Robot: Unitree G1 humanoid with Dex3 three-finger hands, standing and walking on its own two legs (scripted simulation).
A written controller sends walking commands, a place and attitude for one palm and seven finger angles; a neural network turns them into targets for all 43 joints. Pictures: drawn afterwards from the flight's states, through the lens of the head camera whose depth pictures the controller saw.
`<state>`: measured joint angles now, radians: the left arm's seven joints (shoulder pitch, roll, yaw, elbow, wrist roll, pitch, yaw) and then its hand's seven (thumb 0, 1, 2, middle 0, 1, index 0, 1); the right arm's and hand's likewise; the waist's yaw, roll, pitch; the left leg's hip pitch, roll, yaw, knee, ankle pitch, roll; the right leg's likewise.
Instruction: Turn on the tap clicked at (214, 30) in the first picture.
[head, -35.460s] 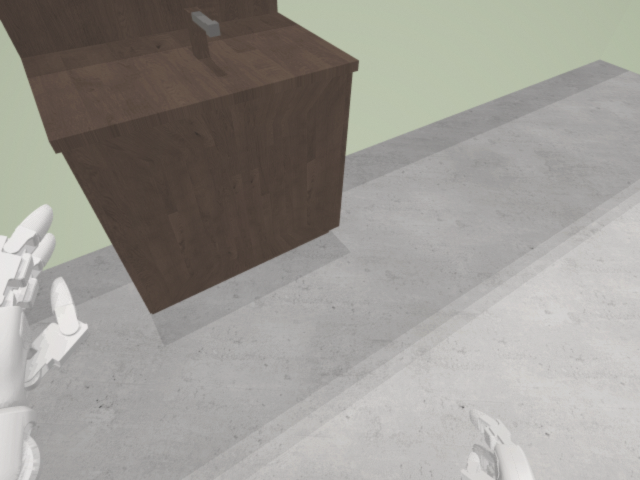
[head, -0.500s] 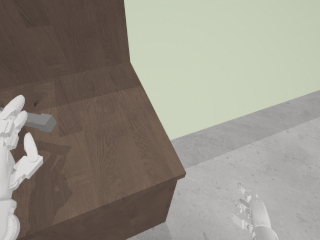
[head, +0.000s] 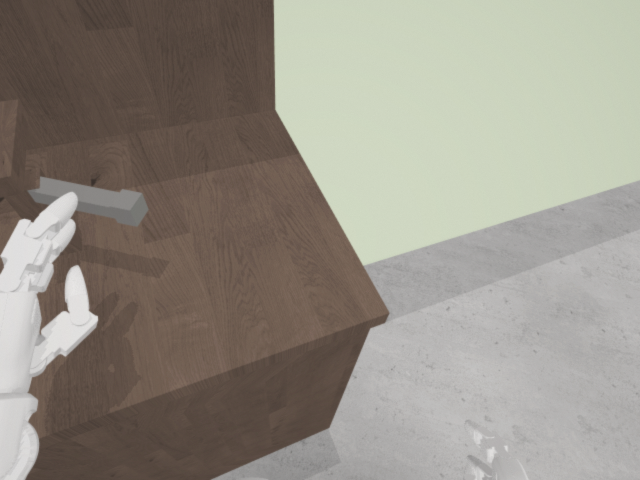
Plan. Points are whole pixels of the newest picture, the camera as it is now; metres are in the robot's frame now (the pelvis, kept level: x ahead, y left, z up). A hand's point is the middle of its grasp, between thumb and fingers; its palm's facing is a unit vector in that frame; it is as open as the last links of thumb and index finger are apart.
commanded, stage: come to a stop and stand still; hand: left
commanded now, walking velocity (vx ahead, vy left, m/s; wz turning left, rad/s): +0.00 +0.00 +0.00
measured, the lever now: (129, 207) +0.37 +0.26 +0.13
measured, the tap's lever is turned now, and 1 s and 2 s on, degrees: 57 57 57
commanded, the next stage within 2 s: look again from close up in 0.70 s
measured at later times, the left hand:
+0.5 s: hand (63, 268) +0.26 +0.26 +0.17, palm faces +0.40 -0.84 -0.36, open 7.4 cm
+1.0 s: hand (65, 283) +0.24 +0.26 +0.16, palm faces +0.40 -0.84 -0.37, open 7.4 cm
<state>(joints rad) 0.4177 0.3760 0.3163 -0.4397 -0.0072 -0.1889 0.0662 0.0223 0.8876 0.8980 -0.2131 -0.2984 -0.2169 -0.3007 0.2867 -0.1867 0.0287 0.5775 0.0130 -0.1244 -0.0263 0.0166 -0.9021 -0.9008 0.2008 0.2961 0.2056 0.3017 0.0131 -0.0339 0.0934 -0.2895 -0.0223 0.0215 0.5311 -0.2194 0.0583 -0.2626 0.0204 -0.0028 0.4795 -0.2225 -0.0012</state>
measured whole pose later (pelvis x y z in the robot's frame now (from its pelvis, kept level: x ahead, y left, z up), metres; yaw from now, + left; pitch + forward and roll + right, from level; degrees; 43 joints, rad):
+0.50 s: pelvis +0.04 +0.01 +0.00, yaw +1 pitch -1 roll -2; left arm 0.39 0.37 0.36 -0.48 -0.02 -0.23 0.09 0.02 0.89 0.90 -0.21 -0.30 -0.21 -0.30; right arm 0.17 -0.18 0.03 0.56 0.00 -0.13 -0.01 0.02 -0.90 -0.90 0.20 0.30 0.21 0.30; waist 0.03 -0.04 0.06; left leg -0.23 -0.05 0.00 0.50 -0.26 0.07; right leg -0.18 0.00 -0.02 0.42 -0.22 0.02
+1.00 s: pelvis +0.04 +0.00 +0.01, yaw +2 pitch -1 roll -2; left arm 0.43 0.36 0.34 -0.44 -0.04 -0.20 0.10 0.02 0.89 0.90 -0.21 -0.30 -0.21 -0.30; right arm 0.23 -0.20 0.02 0.58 0.01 -0.09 -0.04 0.02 -0.90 -0.90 0.20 0.30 0.21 0.30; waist 0.02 -0.01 0.03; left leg -0.21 -0.04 -0.01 0.46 -0.23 0.06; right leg -0.17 0.00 -0.03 0.38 -0.20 0.01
